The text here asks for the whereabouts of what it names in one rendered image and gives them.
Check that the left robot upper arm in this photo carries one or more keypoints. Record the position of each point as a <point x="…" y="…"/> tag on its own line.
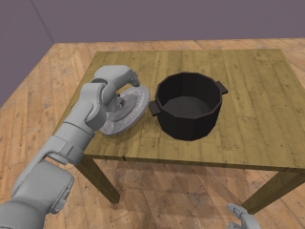
<point x="44" y="191"/>

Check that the table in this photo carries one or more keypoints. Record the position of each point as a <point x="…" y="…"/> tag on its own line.
<point x="260" y="125"/>

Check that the lid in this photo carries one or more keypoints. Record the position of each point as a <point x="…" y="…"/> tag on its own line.
<point x="137" y="100"/>

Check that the knob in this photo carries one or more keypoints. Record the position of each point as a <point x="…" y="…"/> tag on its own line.
<point x="121" y="101"/>

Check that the pot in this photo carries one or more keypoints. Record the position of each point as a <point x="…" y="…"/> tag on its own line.
<point x="187" y="105"/>

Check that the robot left hand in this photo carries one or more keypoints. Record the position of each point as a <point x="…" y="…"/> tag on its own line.
<point x="120" y="75"/>

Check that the robot right hand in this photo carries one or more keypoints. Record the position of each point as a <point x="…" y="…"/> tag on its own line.
<point x="248" y="221"/>

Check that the robot left forearm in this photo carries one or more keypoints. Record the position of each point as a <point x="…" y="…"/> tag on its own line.
<point x="70" y="141"/>

